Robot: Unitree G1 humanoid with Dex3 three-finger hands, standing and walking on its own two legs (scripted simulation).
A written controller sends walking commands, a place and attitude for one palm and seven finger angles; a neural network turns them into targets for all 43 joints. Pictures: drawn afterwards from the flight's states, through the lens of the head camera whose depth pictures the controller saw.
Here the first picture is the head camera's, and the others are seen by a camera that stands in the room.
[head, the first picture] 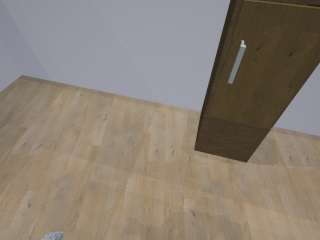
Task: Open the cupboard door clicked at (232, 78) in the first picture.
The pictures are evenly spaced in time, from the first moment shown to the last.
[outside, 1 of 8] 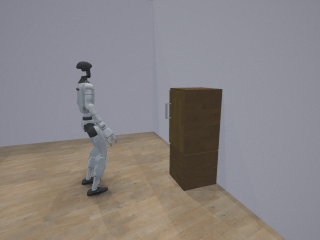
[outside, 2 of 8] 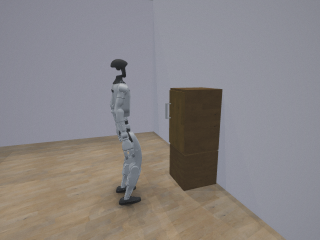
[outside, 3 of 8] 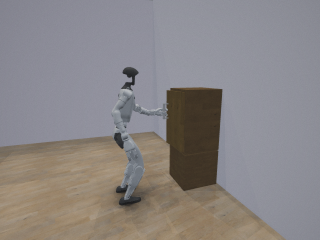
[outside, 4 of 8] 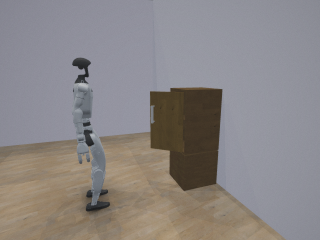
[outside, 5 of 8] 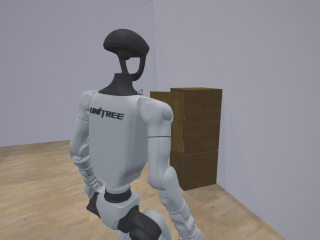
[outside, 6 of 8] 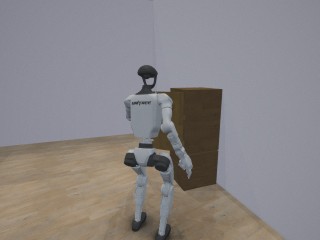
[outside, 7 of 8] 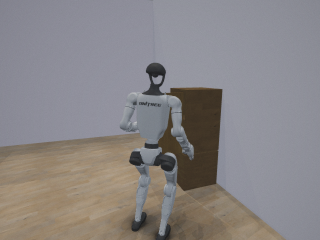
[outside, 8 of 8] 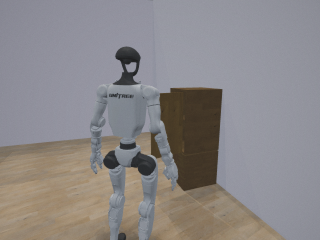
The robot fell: no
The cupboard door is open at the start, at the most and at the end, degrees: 0 101 100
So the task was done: yes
